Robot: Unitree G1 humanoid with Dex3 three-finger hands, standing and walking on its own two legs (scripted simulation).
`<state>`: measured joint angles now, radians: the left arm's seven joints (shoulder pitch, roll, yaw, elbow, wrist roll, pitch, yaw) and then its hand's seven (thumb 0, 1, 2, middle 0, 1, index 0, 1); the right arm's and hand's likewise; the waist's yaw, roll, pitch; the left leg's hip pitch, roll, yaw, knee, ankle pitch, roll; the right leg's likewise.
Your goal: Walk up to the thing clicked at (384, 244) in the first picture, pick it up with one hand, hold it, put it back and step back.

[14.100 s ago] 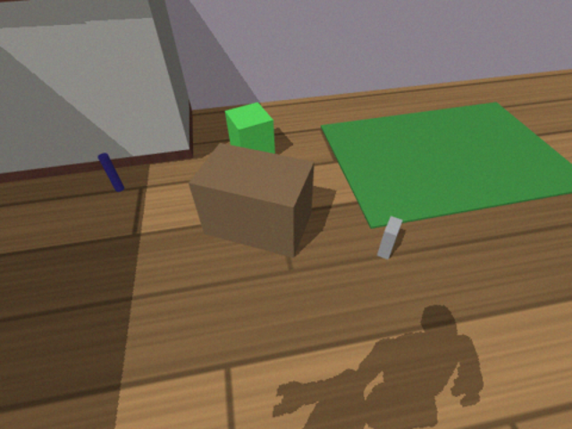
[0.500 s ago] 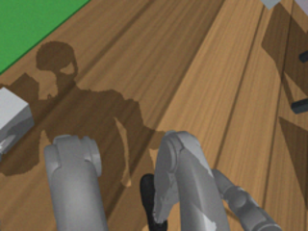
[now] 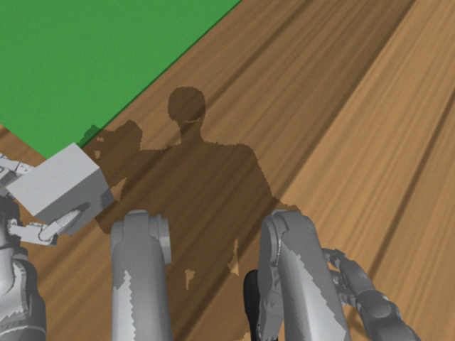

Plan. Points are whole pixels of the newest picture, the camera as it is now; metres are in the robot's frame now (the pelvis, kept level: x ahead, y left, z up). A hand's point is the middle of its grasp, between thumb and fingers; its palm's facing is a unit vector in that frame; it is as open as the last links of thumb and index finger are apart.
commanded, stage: hold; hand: left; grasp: from the side
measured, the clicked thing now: (72, 195) +0.34 +0.28 -0.06
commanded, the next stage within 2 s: none
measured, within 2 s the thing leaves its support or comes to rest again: neither
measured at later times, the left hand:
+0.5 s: hand out of the picture +0.33 +0.27 +0.20, palm faces +0.38 -0.92 -0.04, open 9.6 cm
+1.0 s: hand out of the picture +0.36 +0.27 +0.34, palm faces +0.41 -0.91 -0.04, open 9.6 cm
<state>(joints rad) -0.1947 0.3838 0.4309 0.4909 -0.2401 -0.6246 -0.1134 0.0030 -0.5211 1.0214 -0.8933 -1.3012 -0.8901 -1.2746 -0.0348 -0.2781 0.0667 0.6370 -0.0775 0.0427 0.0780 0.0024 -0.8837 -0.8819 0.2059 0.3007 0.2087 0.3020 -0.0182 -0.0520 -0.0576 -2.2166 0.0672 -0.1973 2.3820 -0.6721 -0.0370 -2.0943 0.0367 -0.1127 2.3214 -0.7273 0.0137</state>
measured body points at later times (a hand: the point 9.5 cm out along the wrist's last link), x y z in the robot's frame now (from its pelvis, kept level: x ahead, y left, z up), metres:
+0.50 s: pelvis +0.02 +0.00 +0.17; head +0.19 +0.04 +0.59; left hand +0.30 +0.32 +0.20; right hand +0.25 -0.23 +0.06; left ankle +0.08 +0.14 -0.31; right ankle +0.10 -0.12 -0.31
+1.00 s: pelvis +0.06 +0.02 +0.30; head +0.16 +0.06 +0.74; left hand +0.33 +0.32 +0.34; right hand +0.25 -0.20 +0.20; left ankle +0.08 +0.14 -0.31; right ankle +0.09 -0.12 -0.31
